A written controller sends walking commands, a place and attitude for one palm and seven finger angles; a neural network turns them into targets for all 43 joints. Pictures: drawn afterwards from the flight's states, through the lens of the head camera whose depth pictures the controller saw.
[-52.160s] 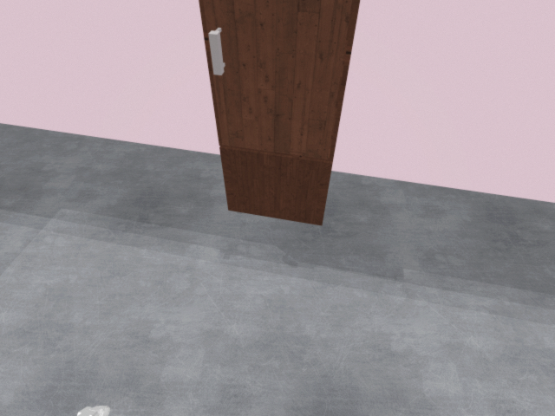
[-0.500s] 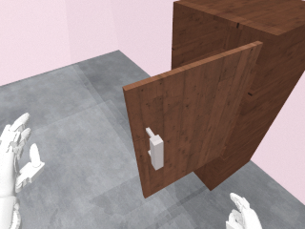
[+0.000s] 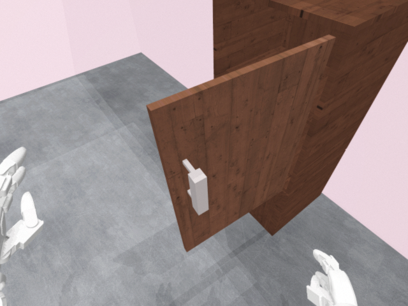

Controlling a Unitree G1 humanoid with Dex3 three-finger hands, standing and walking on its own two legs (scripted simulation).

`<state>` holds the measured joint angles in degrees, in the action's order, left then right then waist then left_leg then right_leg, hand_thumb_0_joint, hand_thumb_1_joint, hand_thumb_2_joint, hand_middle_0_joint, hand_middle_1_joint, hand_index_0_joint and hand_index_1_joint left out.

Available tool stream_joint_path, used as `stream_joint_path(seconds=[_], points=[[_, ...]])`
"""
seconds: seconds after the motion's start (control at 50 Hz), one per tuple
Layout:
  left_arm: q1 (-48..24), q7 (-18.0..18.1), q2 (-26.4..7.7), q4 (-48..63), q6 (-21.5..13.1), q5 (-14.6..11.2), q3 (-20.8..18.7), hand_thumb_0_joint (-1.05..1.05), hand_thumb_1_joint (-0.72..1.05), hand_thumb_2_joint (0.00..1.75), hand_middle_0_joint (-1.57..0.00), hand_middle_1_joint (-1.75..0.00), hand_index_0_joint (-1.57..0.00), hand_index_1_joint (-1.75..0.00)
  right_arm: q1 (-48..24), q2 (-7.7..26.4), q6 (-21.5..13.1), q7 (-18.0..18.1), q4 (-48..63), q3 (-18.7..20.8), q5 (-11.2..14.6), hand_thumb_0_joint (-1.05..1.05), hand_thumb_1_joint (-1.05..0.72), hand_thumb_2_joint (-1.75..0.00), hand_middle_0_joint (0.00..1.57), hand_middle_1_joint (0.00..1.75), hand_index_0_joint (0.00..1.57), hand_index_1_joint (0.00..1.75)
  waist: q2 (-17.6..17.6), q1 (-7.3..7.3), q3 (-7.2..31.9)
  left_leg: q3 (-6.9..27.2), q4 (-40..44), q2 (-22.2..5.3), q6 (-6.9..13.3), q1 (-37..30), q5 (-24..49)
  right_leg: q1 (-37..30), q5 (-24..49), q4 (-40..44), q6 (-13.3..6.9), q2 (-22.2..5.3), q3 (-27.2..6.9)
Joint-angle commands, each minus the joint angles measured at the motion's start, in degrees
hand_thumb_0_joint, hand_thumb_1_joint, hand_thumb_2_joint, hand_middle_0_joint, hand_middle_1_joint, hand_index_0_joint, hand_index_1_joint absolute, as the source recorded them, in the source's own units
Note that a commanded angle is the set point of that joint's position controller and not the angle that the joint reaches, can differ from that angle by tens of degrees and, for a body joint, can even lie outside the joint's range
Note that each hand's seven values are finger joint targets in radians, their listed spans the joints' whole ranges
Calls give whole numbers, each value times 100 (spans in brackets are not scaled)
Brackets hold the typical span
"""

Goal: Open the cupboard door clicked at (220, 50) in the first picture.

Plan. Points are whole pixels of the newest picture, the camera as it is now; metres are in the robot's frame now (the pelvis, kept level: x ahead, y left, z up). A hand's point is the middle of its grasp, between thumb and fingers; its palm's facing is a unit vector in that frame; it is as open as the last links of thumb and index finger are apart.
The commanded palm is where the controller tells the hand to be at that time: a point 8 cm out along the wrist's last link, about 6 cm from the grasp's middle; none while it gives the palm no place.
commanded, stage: step back with the hand held close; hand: left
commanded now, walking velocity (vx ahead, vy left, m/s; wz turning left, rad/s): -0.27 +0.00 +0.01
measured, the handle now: (193, 186) +0.35 +0.05 +0.03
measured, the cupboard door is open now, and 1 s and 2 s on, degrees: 86 86 86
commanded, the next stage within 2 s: stop stepping back and stand still in 1.04 s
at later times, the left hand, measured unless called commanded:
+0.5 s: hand out of the picture +0.11 +0.30 +0.15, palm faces +0.45 -0.73 -0.51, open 7.4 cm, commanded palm +0.04 +0.33 +0.17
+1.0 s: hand out of the picture +0.05 +0.30 +0.17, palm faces +0.44 -0.81 -0.39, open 7.4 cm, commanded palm -0.02 +0.34 +0.17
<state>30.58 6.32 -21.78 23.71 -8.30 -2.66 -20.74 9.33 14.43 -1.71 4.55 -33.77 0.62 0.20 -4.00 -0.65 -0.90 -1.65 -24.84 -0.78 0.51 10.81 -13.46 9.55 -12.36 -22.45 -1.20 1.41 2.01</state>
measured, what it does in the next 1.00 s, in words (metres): walks backwards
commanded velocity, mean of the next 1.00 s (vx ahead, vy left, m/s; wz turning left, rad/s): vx -0.33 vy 0.00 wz -0.02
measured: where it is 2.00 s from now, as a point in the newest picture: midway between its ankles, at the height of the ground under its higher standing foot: outside the picture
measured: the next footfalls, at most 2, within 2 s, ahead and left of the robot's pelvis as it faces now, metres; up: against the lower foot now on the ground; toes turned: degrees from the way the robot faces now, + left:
right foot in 1.12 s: -0.25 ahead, -0.07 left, +0.00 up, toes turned +4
left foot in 1.26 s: -0.08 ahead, +0.10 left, +0.00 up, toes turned -3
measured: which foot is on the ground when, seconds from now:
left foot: down 0.00-1.00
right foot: down 0.00-0.74, up 0.76-1.00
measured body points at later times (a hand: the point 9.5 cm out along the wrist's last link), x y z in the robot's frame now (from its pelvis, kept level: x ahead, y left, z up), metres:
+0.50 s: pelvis -0.08 +0.02 -0.02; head -0.06 +0.04 +0.43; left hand +0.08 +0.33 +0.18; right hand +0.09 -0.21 -0.10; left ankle +0.00 +0.11 -0.74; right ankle -0.04 -0.10 -0.74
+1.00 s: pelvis -0.16 +0.04 +0.00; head -0.13 +0.08 +0.45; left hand +0.02 +0.34 +0.19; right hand +0.03 -0.18 -0.07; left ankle -0.03 +0.11 -0.74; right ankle -0.31 -0.11 -0.68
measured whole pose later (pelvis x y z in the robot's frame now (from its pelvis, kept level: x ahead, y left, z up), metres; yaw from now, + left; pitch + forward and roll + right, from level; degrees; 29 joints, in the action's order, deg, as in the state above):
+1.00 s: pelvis -0.16 +0.04 +0.00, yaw +0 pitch +4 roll -5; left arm 28.8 9.8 -24.4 32.6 -11.3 -3.0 -24.0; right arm 8.6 9.1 -8.3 3.1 -36.5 -0.6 -1.9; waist 0.2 -1.5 1.1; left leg -1.4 -18.0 -2.6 3.3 25.4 2.9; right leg 12.6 -30.7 -47.2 -0.6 4.1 -0.3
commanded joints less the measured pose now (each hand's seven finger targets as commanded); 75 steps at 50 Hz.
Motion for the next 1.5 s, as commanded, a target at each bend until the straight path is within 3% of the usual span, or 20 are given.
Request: stream_joint_path(seconds=[0.0, 0.3, 0.46, 0.58, 0.64, 0.68, 0.72, 0.76, 0.8, 1.0, 1.04, 1.1, 1.14, 1.18, 1.24, 1.28, 1.32, 1.36, 1.42, 1.48], points=[[4, 193, -1246, 1269, -286, -24, -955, 0, 90, 90, -20, -30, -20, -30, -523, 509, -135, 96, 1007, 247, 73, 0, -90, -90, 20, 30, 20, 30, 530, 0, 1021, 175, -86, -288, 85, -217, 2110, -222, 2622, -26, 159, -550, -382], [-72, 412, -1214, 1651, -559, 151, -980, 0, 90, 90, -20, -30, -20, -30, -340, 640, -341, 127, 1050, 235, 33, 0, -90, -90, 20, 30, 20, 30, -62, 83, 230, 744, 464, -471, 305, 1849, -1514, 33, -581, -55, 122, -360, -618], [-197, 380, -1180, 1738, -757, 292, -1219, 0, 90, 90, -20, -30, -20, -30, -318, 617, -672, 109, 1017, 247, -50, 0, -90, -90, 20, 30, 20, 30, -557, 6, 327, 1455, 1124, -1092, 686, 3443, -2589, -1276, 127, -1852, 214, 173, -475], [-360, 418, -1219, 1793, -750, 143, -969, 0, 90, 90, -20, -30, -20, -30, -154, 498, -690, 0, 685, 294, -24, 0, -90, -90, 20, 30, 20, 30, 923, 142, 563, 322, -1512, 101, -40, 672, -855, 1614, -759, 584, -456, -1117, -1916], [-375, 469, -1331, 1730, -707, 131, -1050, 0, 90, 90, -20, -30, -20, -30, -212, 356, -576, -7, 582, 268, -24, 0, -90, -90, 20, 30, 20, 30, 1119, 183, 599, 288, -1774, 142, -85, 371, -485, 1795, 351, 459, -554, -1374, -1614], [-376, 443, -1473, 1908, -714, 116, -1204, 0, 90, 90, -20, -30, -20, -30, -369, 453, -567, 56, 666, 243, -2, 0, -90, -90, 20, 30, 20, 30, 347, 136, 423, 624, -269, -147, 41, 572, 120, 1533, 362, -201, -102, -610, -984], [-144, 400, -1623, 1952, -858, 170, -1495, 0, 90, 90, -20, -30, -20, -30, -615, 633, -652, 114, 775, 297, -29, 0, -90, -90, 20, 30, 20, 30, -1390, -15, 775, 1994, 1483, -1463, 522, 2130, -1171, -230, -580, -2198, 249, 393, -235], [-353, 372, -1515, 2183, -879, 162, -1513, 0, 90, 90, -20, -30, -20, -30, -407, 489, -794, 66, 730, 346, -206, 0, -90, -90, 20, 30, 20, 30, -952, 51, 717, 2697, 1969, -2008, 934, 2551, -1936, -54, -1435, -4214, 174, 464, -654], [-139, 410, -1232, 2049, -830, 90, -1247, 0, 90, 90, -20, -30, -20, -30, -357, 457, -899, -25, 562, 373, -162, 0, -90, -90, 20, 30, 20, 30, -217, -17, 924, 1889, 1219, -1697, 860, 1021, -359, 1006, -1563, -3993, 152, 253, -636], [-405, 343, -1368, 2147, -714, -176, -1033, 0, 90, 90, -20, -30, -20, -30, -348, 384, -870, -108, 413, 226, -203, 0, -90, -90, 20, 30, 20, 30, -1055, -26, 1559, 888, 1777, -1090, 25, -217, 50, 41, -1821, -781, -121, 426, 149], [-196, 273, -1564, 2259, -813, -272, -1257, 0, 90, 90, -20, -30, -20, -30, -430, 317, -752, -156, 501, 184, -208, 0, -90, -90, 20, 30, 20, 30, -811, -109, 1682, 618, 1094, -877, -231, -465, 1133, -110, -1005, 463, -241, 234, -61], [-320, 329, -2130, 2207, -995, -206, -1702, 0, 90, 90, -20, -30, -20, -30, -632, 302, -633, -111, 514, 48, -174, 0, -90, -90, 20, 30, 20, 30, 745, -112, 1047, 101, -1500, -111, -278, -163, -274, 1453, 681, 1214, -602, -1653, -1556], [-134, 224, -1500, 1594, -821, -158, -1130, 0, 90, 90, -20, -30, -20, -30, -390, 283, -672, -56, 483, 141, -62, 0, -90, -90, 20, 30, 20, 30, 1682, 42, 1007, 144, -2190, 257, -266, 547, -518, 693, 2905, 256, -618, -1444, -844], [182, 212, -1585, 1427, -509, -98, -1307, 0, 90, 90, -20, -30, -20, -30, -445, 282, -540, 36, 646, 57, 1, 0, -90, -90, 20, 30, 20, 30, 1295, 160, 821, -35, -1640, 140, -89, 534, 371, 453, 3671, -282, -231, -1096, -400], [-229, 240, -1447, 1532, -480, -151, -1102, 0, 90, 90, -20, -30, -20, -30, -272, 539, -619, 123, 606, 93, 53, 0, -90, -90, 20, 30, 20, 30, -489, 218, 705, 633, -268, -422, 280, -589, 2293, 925, 1378, -982, 304, -319, -73], [-293, 304, -1657, 1668, -592, -103, -1272, 0, 90, 90, -20, -30, -20, -30, -214, 554, -816, 95, 613, 116, -44, 0, -90, -90, 20, 30, 20, 30, -1047, 98, 818, 1938, 814, -1037, 586, -174, 1059, 852, -1559, -1520, 217, 137, -131], [-277, 323, -1787, 1946, -635, -62, -1412, 0, 90, 90, -20, -30, -20, -30, -279, 517, -930, 62, 597, 138, -142, 0, -90, -90, 20, 30, 20, 30, -1054, -3, 583, 2015, 1905, -971, 287, 1232, -1898, -189, -2122, -1519, -15, 204, -85], [261, 309, -1565, 1870, -627, -59, -1371, 0, 90, 90, -20, -30, -20, -30, -227, 476, -882, 18, 684, 152, -102, 0, -90, -90, 20, 30, 20, 30, -963, -2, 537, 1132, 1498, -549, -81, 1972, -2045, -1000, -1704, -492, -150, 167, 65], [649, 310, -1488, 1477, -582, -132, -1431, 0, 90, 90, -20, -30, -20, -30, -198, 550, -658, -81, 588, 333, -24, 0, -90, -90, 20, 30, 20, 30, 1747, 1, 3, 482, -3497, 338, -277, 1700, -619, 1707, -3111, 1775, -1095, -2214, -2940], [-221, 314, -1290, 919, -736, 76, -1112, 0, 90, 90, -20, -30, -20, -30, 64, 421, -778, -20, 299, 204, -52, 0, -90, -90, 20, 30, 20, 30, 835, 268, -286, 317, -3176, -245, -148, 2361, -391, 832, -1113, 968, -732, -1636, -1485]])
